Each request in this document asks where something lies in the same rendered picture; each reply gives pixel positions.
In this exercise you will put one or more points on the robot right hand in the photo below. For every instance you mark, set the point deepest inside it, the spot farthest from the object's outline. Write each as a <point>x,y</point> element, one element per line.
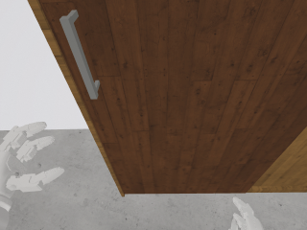
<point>248,221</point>

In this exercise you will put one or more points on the robot left hand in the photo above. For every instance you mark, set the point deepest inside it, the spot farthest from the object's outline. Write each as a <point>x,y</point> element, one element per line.
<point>10,164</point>

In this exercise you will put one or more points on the wardrobe door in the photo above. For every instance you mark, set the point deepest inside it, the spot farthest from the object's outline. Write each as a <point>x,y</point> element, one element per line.
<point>290,168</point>
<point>195,96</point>

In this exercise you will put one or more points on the left robot forearm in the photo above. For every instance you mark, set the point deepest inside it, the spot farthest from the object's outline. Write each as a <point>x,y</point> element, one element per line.
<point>5,206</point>

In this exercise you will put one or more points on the handle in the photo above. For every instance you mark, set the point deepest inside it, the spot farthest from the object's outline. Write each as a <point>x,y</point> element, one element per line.
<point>67,23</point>

